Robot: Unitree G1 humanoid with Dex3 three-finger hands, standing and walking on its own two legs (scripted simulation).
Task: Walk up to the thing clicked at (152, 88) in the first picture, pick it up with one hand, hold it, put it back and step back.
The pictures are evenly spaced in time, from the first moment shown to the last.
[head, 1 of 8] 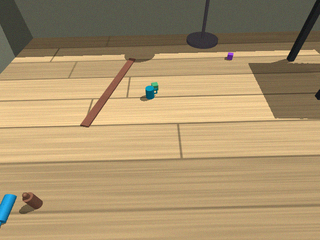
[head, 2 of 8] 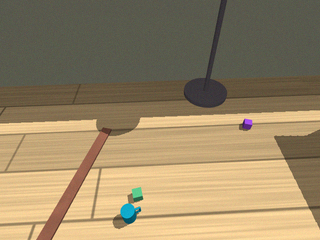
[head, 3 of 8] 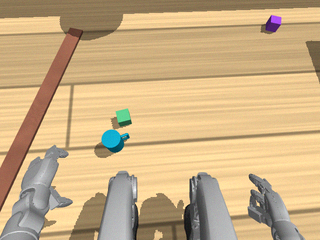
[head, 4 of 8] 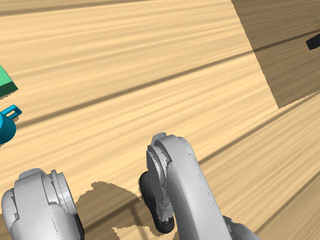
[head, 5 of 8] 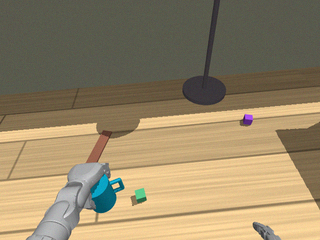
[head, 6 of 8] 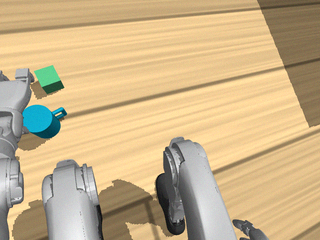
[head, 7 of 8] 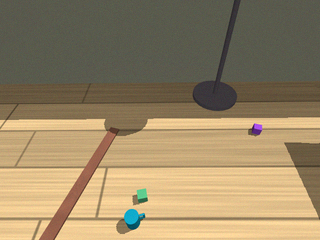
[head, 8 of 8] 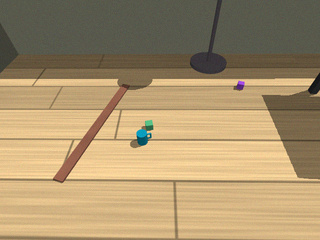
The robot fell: no
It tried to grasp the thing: yes
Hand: left
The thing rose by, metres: 0.63
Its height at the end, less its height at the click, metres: +0.00
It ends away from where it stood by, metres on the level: 0.03
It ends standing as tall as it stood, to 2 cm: yes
